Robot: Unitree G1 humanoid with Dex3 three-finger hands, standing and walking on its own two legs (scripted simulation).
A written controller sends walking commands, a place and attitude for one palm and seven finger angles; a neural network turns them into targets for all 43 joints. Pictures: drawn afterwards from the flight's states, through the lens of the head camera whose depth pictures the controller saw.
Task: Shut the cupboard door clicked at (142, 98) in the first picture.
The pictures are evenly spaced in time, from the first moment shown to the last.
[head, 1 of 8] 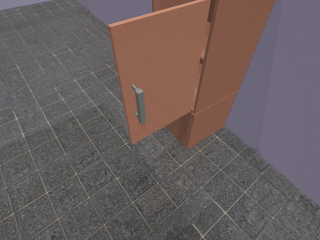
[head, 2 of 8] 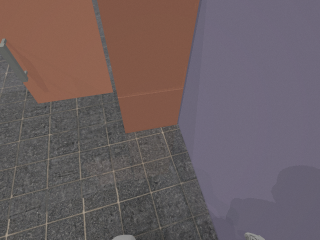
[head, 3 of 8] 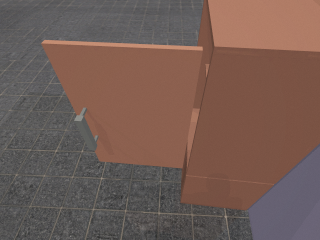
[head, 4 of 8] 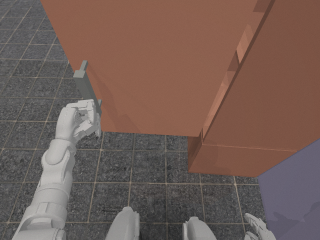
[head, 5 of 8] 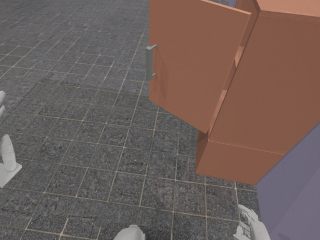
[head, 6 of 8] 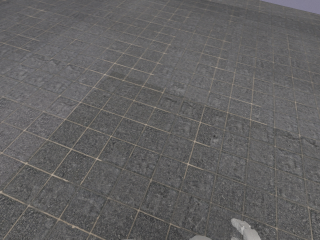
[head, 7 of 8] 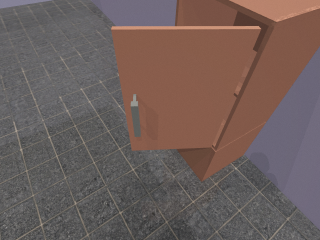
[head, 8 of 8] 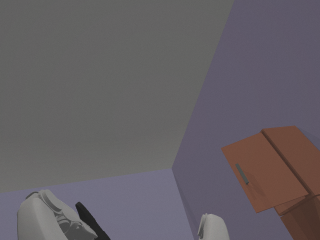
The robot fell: yes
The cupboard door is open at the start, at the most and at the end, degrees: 91 91 62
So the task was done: no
